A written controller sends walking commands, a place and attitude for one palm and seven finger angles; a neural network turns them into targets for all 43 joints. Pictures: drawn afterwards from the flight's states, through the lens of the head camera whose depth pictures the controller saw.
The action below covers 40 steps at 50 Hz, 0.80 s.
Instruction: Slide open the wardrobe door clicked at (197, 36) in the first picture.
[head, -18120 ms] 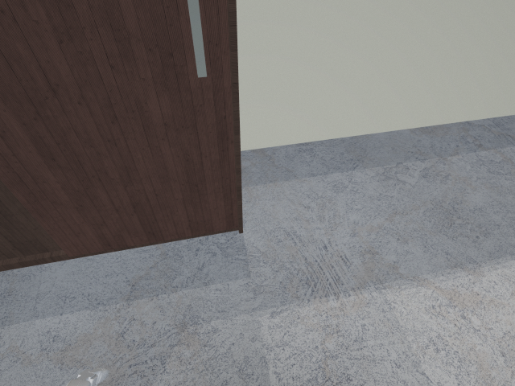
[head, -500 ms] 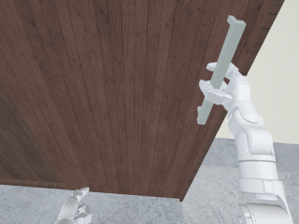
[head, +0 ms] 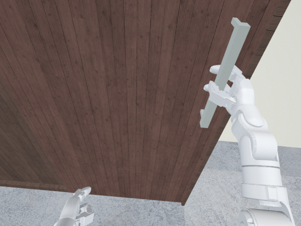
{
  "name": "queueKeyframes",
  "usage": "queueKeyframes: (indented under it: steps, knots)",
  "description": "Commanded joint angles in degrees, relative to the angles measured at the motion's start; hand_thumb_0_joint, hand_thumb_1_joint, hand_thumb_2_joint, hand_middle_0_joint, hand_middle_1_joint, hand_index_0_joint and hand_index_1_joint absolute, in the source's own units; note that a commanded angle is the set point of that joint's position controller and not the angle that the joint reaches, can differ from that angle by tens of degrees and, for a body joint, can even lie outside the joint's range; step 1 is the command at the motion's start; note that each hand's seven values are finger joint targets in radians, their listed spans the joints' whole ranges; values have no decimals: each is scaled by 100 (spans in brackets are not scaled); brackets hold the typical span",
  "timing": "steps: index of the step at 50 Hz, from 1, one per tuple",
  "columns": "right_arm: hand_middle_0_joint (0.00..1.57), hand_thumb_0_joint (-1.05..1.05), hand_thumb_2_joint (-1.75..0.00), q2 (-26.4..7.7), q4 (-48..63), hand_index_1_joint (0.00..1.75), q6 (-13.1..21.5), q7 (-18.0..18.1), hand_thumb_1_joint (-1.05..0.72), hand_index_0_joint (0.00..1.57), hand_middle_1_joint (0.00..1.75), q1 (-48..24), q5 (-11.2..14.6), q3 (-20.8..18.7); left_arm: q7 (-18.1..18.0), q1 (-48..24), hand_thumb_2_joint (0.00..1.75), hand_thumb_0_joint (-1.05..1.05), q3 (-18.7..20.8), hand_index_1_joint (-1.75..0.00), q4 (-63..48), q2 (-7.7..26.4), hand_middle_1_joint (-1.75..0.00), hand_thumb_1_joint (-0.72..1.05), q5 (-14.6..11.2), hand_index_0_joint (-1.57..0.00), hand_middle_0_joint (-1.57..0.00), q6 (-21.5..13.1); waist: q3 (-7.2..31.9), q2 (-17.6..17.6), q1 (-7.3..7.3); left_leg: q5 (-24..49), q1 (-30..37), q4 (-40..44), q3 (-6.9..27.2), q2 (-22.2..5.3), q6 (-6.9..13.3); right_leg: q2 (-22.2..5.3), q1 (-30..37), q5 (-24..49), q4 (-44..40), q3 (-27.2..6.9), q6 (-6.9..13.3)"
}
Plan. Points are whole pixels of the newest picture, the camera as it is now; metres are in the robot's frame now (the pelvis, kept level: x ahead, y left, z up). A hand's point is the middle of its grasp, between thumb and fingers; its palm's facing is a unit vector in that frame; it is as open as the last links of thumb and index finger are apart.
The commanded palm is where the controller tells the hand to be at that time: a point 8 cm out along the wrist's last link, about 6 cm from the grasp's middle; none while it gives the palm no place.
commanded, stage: grip the handle and tug to test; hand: right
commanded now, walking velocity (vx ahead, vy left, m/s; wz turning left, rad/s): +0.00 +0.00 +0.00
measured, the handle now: (217, 80) +0.44 -0.14 +0.21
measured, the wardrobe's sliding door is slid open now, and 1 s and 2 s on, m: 0.00 0.00 0.02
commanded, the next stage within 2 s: tug the door sideways, standing still in 0.32 s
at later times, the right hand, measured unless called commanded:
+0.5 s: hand (213, 94) +0.38 -0.12 +0.21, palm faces +0.01 +1.00 -0.01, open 6.1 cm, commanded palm +0.35 -0.16 +0.21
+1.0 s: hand (211, 93) +0.38 -0.12 +0.21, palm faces +0.10 +0.99 -0.04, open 6.0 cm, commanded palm +0.35 -0.11 +0.21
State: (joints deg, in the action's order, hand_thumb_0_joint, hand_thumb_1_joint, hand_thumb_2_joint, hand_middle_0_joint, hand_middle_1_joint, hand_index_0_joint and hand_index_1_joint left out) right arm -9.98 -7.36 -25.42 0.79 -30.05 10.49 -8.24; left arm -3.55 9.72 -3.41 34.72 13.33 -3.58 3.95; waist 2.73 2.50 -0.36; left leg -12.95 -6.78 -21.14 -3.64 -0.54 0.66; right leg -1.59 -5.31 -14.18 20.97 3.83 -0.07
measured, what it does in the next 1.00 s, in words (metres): stands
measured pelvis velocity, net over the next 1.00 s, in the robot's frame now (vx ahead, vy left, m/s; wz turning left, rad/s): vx -0.01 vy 0.00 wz -0.07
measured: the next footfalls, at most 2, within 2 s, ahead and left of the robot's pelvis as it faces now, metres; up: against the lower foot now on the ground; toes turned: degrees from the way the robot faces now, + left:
left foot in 1.48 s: +0.05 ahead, +0.15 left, +0.00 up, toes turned +3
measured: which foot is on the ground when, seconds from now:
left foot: down 0.00-1.00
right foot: down 0.00-1.00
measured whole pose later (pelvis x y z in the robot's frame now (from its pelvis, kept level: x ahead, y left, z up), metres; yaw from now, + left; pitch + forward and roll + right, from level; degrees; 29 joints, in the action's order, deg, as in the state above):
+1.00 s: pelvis -0.01 +0.00 +0.00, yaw -4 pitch -2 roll +0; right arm -4.9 -15.1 -23.5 7.1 -39.2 6.7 -1.0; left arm -2.5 9.2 -3.6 37.0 11.5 -2.9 2.6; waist 0.7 2.2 -3.2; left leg -14.9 -8.4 -25.3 -7.1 -2.5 0.3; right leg 0.1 -8.9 -15.1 25.8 0.0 0.4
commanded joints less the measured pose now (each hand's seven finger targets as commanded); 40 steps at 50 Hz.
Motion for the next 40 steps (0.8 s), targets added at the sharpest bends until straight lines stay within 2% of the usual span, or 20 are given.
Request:
queueKeyframes:
  steps: [1, 3, 4, 6, 9, 12, 14, 15, 16, 19, 21, 22, 24, 25, 26, 30, 33, 35, 39, 40]
  knots:
    - [45, 0, -90, -698, 1480, 140, 370, -76, -90, 45, 140, -2012, 45, -140, -44, -897, 90, 0, 226, -30, -959, 561, -30, 90, 31, -20, -20, -310, 1586, -418, -172, 2651, 718, -57, 63, 83, 88, 146, 385, 2407, 41, -167, 194]
    - [45, 0, -90, -755, 1509, 140, 326, -70, -90, 45, 140, -1900, 63, -236, -33, -884, 90, 0, 234, -30, -960, 561, -30, 90, 37, -20, -20, -318, 1607, -381, -202, 2696, 706, -59, 56, 89, 86, 153, 397, 2415, 63, -160, 189]
    - [45, 0, -90, -880, 1439, 140, 323, -69, -90, 45, 140, -1749, 65, -330, -30, -902, 90, 0, 243, -30, -956, 597, -30, 90, 28, -20, -20, -296, 1561, -509, -234, 2604, 735, -34, 55, 98, 82, 140, 344, 2356, 41, -167, 190]
    - [45, 0, -90, -815, 1617, 140, 305, -83, -90, 45, 140, -1805, 83, -282, -32, -903, 90, 0, 234, -30, -981, 580, -30, 90, 42, -20, -20, -305, 1607, -486, -211, 2684, 765, -55, 65, 83, 82, 145, 341, 2392, 43, -171, 199]
    - [45, 0, -90, -861, 1913, 140, 291, -104, -90, 45, 140, -1407, 81, -340, 12, -960, 90, 0, 243, -30, -1061, 584, -30, 90, 38, -20, -20, -287, 1711, -368, -310, 2874, 890, -129, 50, 87, 103, 140, 357, 2614, 66, -163, 181]
    - [45, 0, -90, -646, 2179, 140, 226, -132, -90, 45, 140, -1060, 72, -162, 54, -967, 90, 0, 244, -30, -1119, 551, -30, 90, 47, -20, -20, -285, 1724, -411, -301, 3124, 876, -204, 29, 78, 89, 120, 386, 2820, 116, -152, 182]
    - [45, 0, -90, -763, 2335, 140, 192, -129, -90, 45, 140, -878, 71, -242, 77, -993, 90, 0, 249, -30, -1141, 588, -30, 90, 53, -20, -20, -266, 1720, -376, -340, 3165, 913, -229, 34, 92, 98, 120, 375, 2896, 131, -160, 175]
    - [45, 0, -90, -695, 2560, 140, 178, -138, -90, 45, 140, -800, 86, -203, 95, -990, 90, 0, 250, -30, -1183, 562, -30, 90, 63, -20, -20, -271, 1824, -304, -340, 3287, 962, -259, 33, 69, 95, 116, 400, 2997, 146, -156, 175]
    - [45, 0, -90, -685, 2566, 140, 132, -155, -90, 45, 140, -607, 89, -207, 98, -992, 90, 0, 248, -30, -1190, 559, -30, 90, 62, -20, -20, -264, 1820, -454, -347, 3403, 977, -297, 22, 74, 83, 109, 384, 3072, 178, -157, 178]
    - [45, 0, -90, -798, 2670, 140, 30, -167, -90, 45, 140, -632, 104, -279, 105, -1002, 90, 0, 255, -30, -1174, 591, -30, 90, 62, -20, -20, -228, 1753, -456, -346, 3481, 949, -299, 31, 84, 79, 111, 379, 3120, 208, -149, 179]
    - [45, 0, -90, -598, 2834, 140, -49, -178, -90, 45, 140, -582, 91, -78, 119, -1010, 90, 0, 247, -30, -1193, 551, -30, 90, 57, -20, -20, -243, 1786, -390, -302, 3616, 909, -350, 15, 68, 72, 92, 443, 3354, 252, -160, 175]
    - [45, 0, -90, -369, 2812, 140, -83, -177, -90, 45, 140, -1001, 76, 213, 114, -1003, 90, 0, 241, -30, -1141, 549, -30, 90, 57, -20, -20, -257, 1706, -327, -199, 3584, 767, -343, 3, 66, 61, 104, 486, 3339, 284, -157, 171]
    - [45, 0, -90, -528, 2355, 140, -159, -71, -90, 45, 140, -1646, 52, 115, 52, -922, 90, 0, 253, -30, -965, 588, -30, 90, 62, -20, -20, -257, 1528, -332, -97, 3309, 532, -263, 13, 109, 67, 111, 545, 3144, 319, -184, 165]
    - [45, 0, -90, -466, 2285, 140, -169, -30, -90, 45, 140, -2092, 27, 190, 28, -884, 90, 0, 261, -30, -913, 583, -30, 90, 68, -20, -20, -280, 1581, -289, -26, 3245, 479, -255, 12, 99, 73, 117, 560, 3101, 326, -201, 168]
    - [45, 0, -90, -322, 2105, 140, -192, 1, -90, 45, 140, -2134, 23, 264, 4, -862, 90, 0, 257, -30, -891, 567, -30, 90, 75, -20, -20, -307, 1568, -412, -11, 3224, 446, -272, -7, 106, 66, 129, 561, 3062, 350, -218, 180]
    - [45, 0, -90, 10, 1995, 140, -114, 81, -90, 45, 140, -2494, -48, 613, 9, -821, 90, 0, 257, -30, -817, 532, -30, 90, 98, -20, -20, -332, 1763, -262, 34, 3219, 379, -366, -27, 82, 98, 132, 713, 3252, 433, -306, 166]
    - [45, 0, -90, 308, 1665, 140, -29, 86, -90, 45, 140, -2706, -89, 896, 20, -829, 90, 0, 245, -30, -750, 496, -30, 90, 108, -20, -20, -323, 1632, -283, 105, 3027, 239, -374, -49, 76, 100, 140, 678, 3024, 457, -346, 164]
    - [45, 0, -90, 372, 1677, 140, 111, 104, -90, 45, 140, -3008, -140, 1029, 24, -841, 90, 0, 258, -30, -759, 492, -30, 90, 114, -20, -20, -321, 1744, -221, 130, 2945, 217, -402, -40, 66, 117, 129, 758, 3049, 481, -378, 169]
    - [45, 0, -90, 618, 1321, 140, 332, 84, -90, 45, 140, -3380, -160, 1295, 37, -821, 90, 0, 252, -30, -708, 469, -30, 90, 127, -20, -20, -336, 1646, -379, 193, 2582, 71, -386, -76, 85, 129, 101, 754, 2751, 448, -483, 155]
    - [45, 0, -90, 734, 1266, 140, 377, 73, -90, 45, 140, -3501, -158, 1394, 38, -857, 90, 0, 238, -30, -722, 445, -30, 90, 112, -20, -20, -335, 1597, -290, 222, 2454, 2, -372, -67, 75, 132, 97, 746, 2650, 444, -492, 155]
